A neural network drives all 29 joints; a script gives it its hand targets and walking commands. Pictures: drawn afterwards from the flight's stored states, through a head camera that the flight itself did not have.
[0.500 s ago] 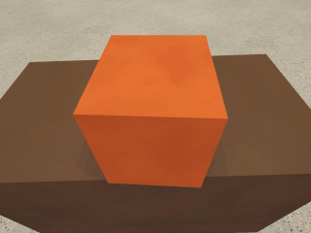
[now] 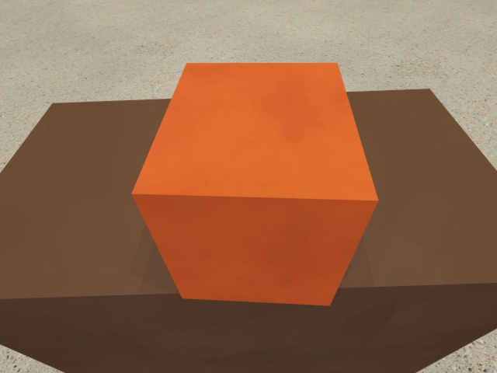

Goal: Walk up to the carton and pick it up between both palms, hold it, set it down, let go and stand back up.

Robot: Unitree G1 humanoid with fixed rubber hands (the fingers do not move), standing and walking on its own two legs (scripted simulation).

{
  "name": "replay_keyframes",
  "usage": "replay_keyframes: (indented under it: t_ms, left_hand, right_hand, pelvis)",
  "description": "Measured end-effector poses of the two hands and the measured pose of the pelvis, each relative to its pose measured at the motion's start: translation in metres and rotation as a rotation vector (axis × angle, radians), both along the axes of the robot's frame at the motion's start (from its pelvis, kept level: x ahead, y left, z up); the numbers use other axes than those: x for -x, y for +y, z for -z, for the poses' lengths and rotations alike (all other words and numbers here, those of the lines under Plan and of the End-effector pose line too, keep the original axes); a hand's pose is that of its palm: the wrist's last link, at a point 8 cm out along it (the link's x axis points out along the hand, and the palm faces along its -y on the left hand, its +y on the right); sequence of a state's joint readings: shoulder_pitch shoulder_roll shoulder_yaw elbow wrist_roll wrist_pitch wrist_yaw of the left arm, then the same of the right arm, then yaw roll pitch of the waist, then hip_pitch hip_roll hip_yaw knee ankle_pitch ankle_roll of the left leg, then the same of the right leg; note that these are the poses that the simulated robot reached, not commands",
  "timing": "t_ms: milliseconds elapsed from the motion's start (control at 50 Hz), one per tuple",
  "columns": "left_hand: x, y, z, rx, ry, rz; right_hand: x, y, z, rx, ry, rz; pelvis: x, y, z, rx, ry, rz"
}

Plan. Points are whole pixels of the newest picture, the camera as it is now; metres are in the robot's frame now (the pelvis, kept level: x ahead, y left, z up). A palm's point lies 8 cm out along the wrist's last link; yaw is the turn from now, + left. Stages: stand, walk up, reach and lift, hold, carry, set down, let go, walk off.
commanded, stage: walk up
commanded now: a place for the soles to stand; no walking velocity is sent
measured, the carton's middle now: (257, 183) +0.40 +0.01 +0.11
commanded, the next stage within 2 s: reach and lift in 0.48 s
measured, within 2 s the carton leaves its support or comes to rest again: neither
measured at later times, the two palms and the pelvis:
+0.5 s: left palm out of the picture +0.07 +0.30 -0.12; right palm out of the picture +0.10 -0.27 -0.12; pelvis +0.00 +0.01 +0.00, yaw +0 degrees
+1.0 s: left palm (108, 370) +0.17 +0.25 -0.07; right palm out of the picture +0.14 -0.29 -0.07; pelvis +0.01 -0.02 -0.01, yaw -2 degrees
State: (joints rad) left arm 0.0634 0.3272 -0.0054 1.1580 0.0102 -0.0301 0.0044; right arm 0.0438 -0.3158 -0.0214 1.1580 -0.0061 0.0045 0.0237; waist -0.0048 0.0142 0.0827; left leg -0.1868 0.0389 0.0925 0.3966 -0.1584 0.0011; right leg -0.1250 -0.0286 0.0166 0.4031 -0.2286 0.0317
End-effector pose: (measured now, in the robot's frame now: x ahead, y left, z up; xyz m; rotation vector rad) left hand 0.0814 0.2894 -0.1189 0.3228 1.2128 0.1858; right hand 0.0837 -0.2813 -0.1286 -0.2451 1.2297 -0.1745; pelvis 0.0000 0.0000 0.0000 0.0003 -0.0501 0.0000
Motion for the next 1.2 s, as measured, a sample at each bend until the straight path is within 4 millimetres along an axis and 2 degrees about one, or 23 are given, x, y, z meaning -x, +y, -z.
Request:
replay_keyframes:
  t_ms: [520,580,700,760,820,940,1020,1100,1200]
  left_hand:
    - [0.01,0.007,0.003,0.002,0.029,-0.022]
    - [-0.01,0.006,0.006,-0.018,0.05,-0.066]
    - [-0.08,-0.023,-0.003,0.017,-0.055,0.02]
    - [-0.102,-0.041,-0.017,0.044,-0.131,0.055]
    - [-0.109,-0.051,-0.031,0.061,-0.19,0.061]
    - [-0.097,-0.046,-0.043,0.052,-0.198,0.028]
    - [-0.083,-0.039,-0.047,0.044,-0.196,-0.01]
    - [-0.072,-0.036,-0.054,0.051,-0.217,-0.027]
    - [-0.071,-0.039,-0.067,0.074,-0.274,-0.009]
  right_hand:
    - [-0.013,0.006,-0.004,0.008,-0.029,-0.01]
    - [-0.029,0.008,0.001,0.001,-0.09,-0.036]
    - [-0.067,0.017,0.001,-0.037,-0.224,-0.09]
    - [-0.073,0.018,-0.011,-0.04,-0.288,-0.077]
    - [-0.07,0.013,-0.026,-0.03,-0.332,-0.062]
    - [-0.059,-0.004,-0.05,0.01,-0.343,-0.044]
    - [-0.054,-0.006,-0.059,0.014,-0.343,-0.04]
    - [-0.055,0.007,-0.066,-0.006,-0.367,-0.042]
    - [-0.061,0.034,-0.074,-0.062,-0.431,-0.029]
  pelvis:
    - [-0.005,0.008,0.0,0.0,0.006,-0.002]
    - [0.002,0.006,0.009,-0.003,0.031,-0.008]
    - [0.012,0.0,0.024,0.01,0.011,-0.01]
    - [0.01,-0.003,0.022,0.013,-0.013,-0.002]
    - [0.004,-0.006,0.016,0.013,-0.032,0.011]
    - [-0.006,-0.015,0.008,-0.005,-0.05,0.025]
    - [-0.007,-0.02,0.005,-0.009,-0.05,0.027]
    - [-0.007,-0.022,0.003,-0.012,-0.043,0.027]
    - [-0.004,-0.021,0.001,-0.012,-0.039,0.029]
